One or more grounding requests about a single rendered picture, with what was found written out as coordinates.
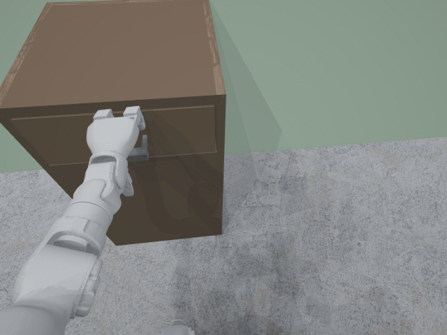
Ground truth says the left robot upper arm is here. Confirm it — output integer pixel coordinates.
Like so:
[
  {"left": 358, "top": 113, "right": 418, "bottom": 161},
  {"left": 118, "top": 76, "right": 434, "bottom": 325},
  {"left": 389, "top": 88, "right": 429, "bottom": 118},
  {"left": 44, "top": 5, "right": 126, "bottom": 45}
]
[{"left": 0, "top": 244, "right": 103, "bottom": 335}]

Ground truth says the left robot shin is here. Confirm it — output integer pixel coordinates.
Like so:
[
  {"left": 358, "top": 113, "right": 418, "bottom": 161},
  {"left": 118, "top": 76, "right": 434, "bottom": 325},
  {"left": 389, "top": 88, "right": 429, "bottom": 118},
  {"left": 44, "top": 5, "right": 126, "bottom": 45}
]
[{"left": 170, "top": 320, "right": 186, "bottom": 326}]

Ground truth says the handle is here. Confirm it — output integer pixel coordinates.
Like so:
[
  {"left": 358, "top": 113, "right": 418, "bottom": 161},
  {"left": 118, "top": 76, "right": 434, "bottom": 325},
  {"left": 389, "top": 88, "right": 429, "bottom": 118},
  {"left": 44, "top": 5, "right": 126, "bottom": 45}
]
[{"left": 127, "top": 135, "right": 149, "bottom": 162}]

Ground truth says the cabinet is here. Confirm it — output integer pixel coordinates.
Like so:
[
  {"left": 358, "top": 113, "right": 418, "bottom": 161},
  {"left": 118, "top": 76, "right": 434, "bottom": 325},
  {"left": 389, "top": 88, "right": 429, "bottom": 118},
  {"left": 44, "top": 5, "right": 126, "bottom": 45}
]
[{"left": 0, "top": 0, "right": 226, "bottom": 246}]

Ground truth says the left robot forearm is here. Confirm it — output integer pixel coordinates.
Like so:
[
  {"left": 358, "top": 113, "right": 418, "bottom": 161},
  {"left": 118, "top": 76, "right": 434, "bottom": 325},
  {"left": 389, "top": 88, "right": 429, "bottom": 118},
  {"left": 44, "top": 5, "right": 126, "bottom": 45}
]
[{"left": 13, "top": 151, "right": 128, "bottom": 304}]

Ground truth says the drawer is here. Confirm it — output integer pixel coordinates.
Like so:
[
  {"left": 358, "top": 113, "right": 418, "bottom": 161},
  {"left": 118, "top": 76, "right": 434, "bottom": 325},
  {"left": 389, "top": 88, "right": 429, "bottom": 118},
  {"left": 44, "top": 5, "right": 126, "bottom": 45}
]
[{"left": 11, "top": 105, "right": 215, "bottom": 165}]

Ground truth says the left robot hand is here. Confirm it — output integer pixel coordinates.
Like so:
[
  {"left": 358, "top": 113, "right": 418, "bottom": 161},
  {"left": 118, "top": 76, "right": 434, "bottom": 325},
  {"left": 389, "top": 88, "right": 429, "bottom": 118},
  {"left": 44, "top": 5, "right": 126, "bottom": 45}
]
[{"left": 87, "top": 106, "right": 145, "bottom": 197}]

